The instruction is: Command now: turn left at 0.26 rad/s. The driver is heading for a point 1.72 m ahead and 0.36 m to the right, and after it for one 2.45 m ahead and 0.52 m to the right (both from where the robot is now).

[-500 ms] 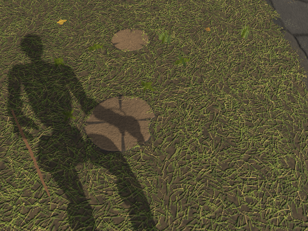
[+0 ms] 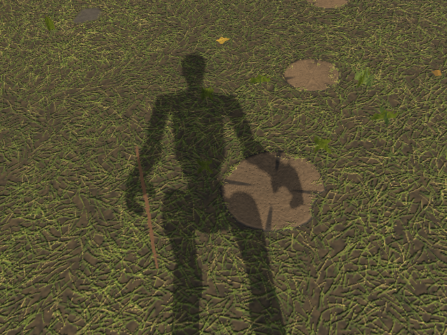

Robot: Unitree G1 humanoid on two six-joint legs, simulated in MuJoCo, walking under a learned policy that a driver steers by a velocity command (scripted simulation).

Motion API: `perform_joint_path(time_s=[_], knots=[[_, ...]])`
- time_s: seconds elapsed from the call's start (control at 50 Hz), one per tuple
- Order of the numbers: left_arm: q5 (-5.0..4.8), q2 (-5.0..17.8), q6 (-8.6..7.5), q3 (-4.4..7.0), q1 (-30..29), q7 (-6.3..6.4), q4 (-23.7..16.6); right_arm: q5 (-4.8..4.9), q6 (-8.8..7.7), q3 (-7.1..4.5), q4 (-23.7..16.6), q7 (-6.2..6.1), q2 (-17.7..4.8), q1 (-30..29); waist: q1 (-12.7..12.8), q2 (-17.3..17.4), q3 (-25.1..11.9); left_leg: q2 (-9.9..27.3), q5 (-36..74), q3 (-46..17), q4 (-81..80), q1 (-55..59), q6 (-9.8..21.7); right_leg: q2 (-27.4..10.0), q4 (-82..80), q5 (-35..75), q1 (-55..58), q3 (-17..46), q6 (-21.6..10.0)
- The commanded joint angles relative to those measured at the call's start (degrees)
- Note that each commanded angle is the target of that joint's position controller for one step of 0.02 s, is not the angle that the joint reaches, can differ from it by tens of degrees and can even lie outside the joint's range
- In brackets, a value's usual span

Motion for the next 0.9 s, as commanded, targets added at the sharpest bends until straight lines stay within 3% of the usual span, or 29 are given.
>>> perform_joint_path(time_s=[0.02,0.06,0.1,0.12,0.14,0.16,0.18,0.2,0.22,0.26,0.3,0.44,0.9], knots=[[-0.38,11.55,-0.24,2.55,-2.08,-0.23,-2.83,-0.18,-1.01,0.30,-4.83,0.30,-2.40,-2.59,0.95,-13.07,-7.72,1.11,0.43,3.63,-11.10,3.66,0.05,-12.68,-4.93,24.54,7.56,9.40,-12.37],[-1.05,11.89,-0.02,2.39,-1.80,-0.61,-2.03,-0.11,-0.95,0.12,-3.62,0.57,-3.00,-0.53,0.15,-12.57,-7.45,0.50,5.69,5.32,-20.28,8.51,1.10,-12.47,-3.39,23.96,6.64,9.36,-11.75],[-1.83,10.28,-0.10,1.61,-0.46,-0.84,-0.66,-0.49,-0.98,-0.02,-1.82,0.88,-3.30,2.54,-1.71,-10.40,-6.68,0.07,18.19,5.64,-35.60,17.73,4.09,-10.62,-0.90,19.49,2.58,7.97,-7.95],[-0.75,8.38,-0.69,0.82,1.67,-1.24,-0.07,-0.77,-0.88,-0.34,-2.17,0.55,-5.76,2.92,-0.78,-5.46,-8.66,5.19,27.84,-0.86,-35.51,25.14,6.04,-8.46,2.12,12.41,-2.09,5.99,-3.56],[1.84,5.16,-1.54,-0.31,3.49,-1.97,-0.62,-1.37,-0.47,-0.83,-3.02,-0.13,-9.73,2.49,1.94,8.40,-10.81,15.50,44.84,-11.22,-31.96,29.36,10.99,-2.99,9.04,-5.93,-8.28,0.77,1.16],[1.00,5.36,-1.46,-0.33,-0.17,-1.43,-1.35,-2.32,-1.21,0.46,-2.81,0.62,-5.52,-0.35,0.22,10.18,-10.08,18.08,36.03,-13.07,-33.67,19.68,17.30,-1.81,7.71,-13.08,-5.42,1.52,3.03],[0.49,7.54,-1.13,0.07,-1.54,-1.08,-1.00,-2.41,-2.12,1.06,-3.22,1.25,-3.36,-3.40,0.51,6.84,-7.36,14.49,27.81,-10.89,-34.77,17.11,16.52,-2.04,7.07,-9.48,-3.24,1.59,3.66],[0.58,7.11,-1.00,-0.05,-2.22,-0.94,-0.63,-2.39,-2.78,1.27,-2.29,1.32,-2.53,-4.00,0.67,7.01,-6.87,11.41,22.35,-8.46,-34.68,16.74,13.70,-1.76,4.14,-3.09,-2.31,1.65,3.66],[0.69,7.40,-0.62,-0.03,-2.06,-0.66,0.12,-2.17,-3.29,1.19,-1.87,1.41,-3.21,-3.73,0.29,7.34,-5.82,9.42,19.90,-6.90,-34.46,15.69,11.68,-1.87,2.11,1.68,-0.64,2.03,3.86],[0.67,9.10,-0.39,0.14,-0.17,-0.60,1.15,-1.99,-3.70,1.43,-0.73,1.39,-3.02,-2.50,0.34,5.52,-4.32,7.55,17.13,-5.63,-34.92,13.06,9.45,-2.57,0.77,5.58,1.85,2.37,3.64],[0.34,8.62,-0.69,0.07,0.03,-0.81,2.59,-2.03,-3.71,1.73,0.30,1.34,-2.41,-1.27,-0.05,2.13,-3.40,6.17,16.99,-4.42,-33.87,13.55,8.42,-2.37,0.08,5.59,2.12,2.06,3.22],[0.17,8.25,-1.07,-0.04,0.44,-0.44,6.64,-1.52,-3.43,1.69,2.92,1.00,-2.28,-1.36,-0.22,-1.30,-4.18,4.93,23.29,-2.61,-32.18,15.35,8.63,-2.46,-1.54,7.80,3.38,2.07,3.64],[-0.13,6.97,-0.39,-0.62,2.45,0.78,13.76,-1.08,-3.56,2.43,13.77,0.23,-1.93,1.70,-0.19,-1.69,-2.83,2.50,22.02,0.73,-31.86,14.05,7.26,-1.58,-1.58,7.06,3.41,1.09,2.88]])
